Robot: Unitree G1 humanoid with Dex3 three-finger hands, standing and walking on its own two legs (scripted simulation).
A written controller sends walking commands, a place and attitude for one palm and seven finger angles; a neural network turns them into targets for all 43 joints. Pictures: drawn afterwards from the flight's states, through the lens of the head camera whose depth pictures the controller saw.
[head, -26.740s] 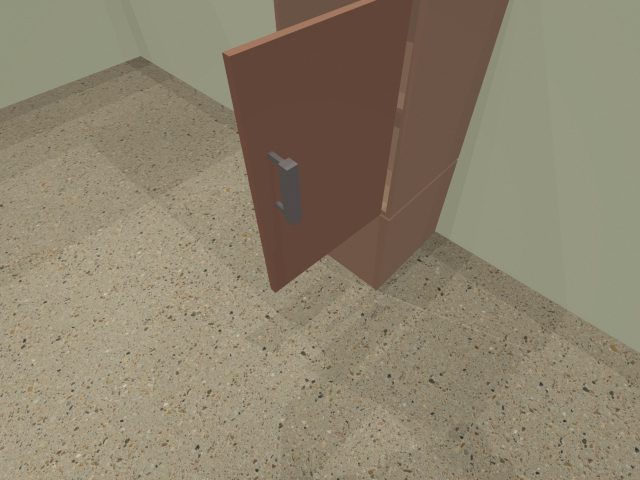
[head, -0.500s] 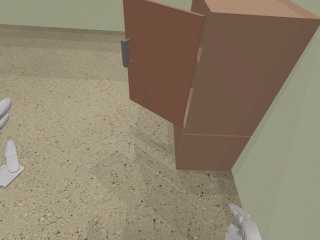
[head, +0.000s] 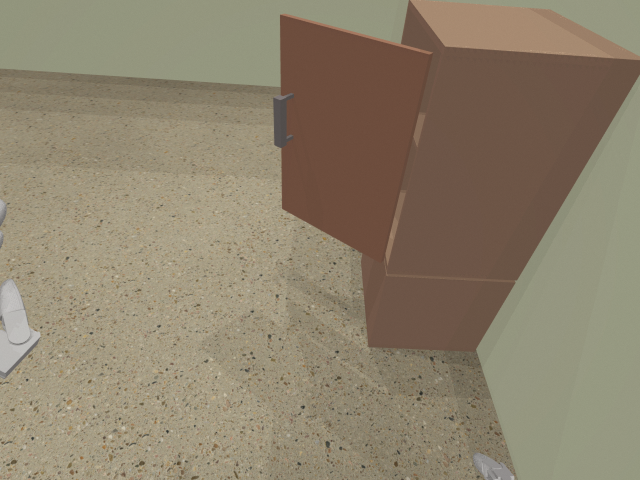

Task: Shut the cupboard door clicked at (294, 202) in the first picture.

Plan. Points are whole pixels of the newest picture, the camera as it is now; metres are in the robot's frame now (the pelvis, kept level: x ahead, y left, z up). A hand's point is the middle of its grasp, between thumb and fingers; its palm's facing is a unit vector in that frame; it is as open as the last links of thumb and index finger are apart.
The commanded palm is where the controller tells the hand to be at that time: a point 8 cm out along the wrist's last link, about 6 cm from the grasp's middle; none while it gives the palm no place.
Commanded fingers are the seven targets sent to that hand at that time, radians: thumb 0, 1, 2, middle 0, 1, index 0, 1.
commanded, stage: stop stepping back and stand still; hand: left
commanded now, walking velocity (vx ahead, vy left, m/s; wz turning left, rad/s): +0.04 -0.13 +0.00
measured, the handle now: (285, 119) +1.01 +0.16 +0.00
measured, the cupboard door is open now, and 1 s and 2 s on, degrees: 53 53 53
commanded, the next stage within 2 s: let the arm hang, fingers relaxed in 0.20 s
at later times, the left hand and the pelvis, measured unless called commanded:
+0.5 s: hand out of the picture +0.15 +0.20 -0.10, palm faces +0.02 -0.96 -0.29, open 7.4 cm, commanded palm none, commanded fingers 0.00 0.90 0.90 -0.20 -0.30 -0.20 -0.30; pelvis -0.02 +0.00 -0.01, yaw +1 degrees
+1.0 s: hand out of the picture -0.06 +0.19 -0.16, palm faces +0.04 -0.98 -0.21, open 7.3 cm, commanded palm none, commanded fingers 0.00 0.90 0.90 -0.20 -0.30 -0.20 -0.30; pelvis -0.01 +0.01 +0.01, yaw +1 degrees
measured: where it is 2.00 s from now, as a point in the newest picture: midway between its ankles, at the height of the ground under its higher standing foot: outside the picture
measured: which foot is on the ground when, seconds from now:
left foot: up 0.00-0.00, down 0.02-1.00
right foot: down 0.00-1.00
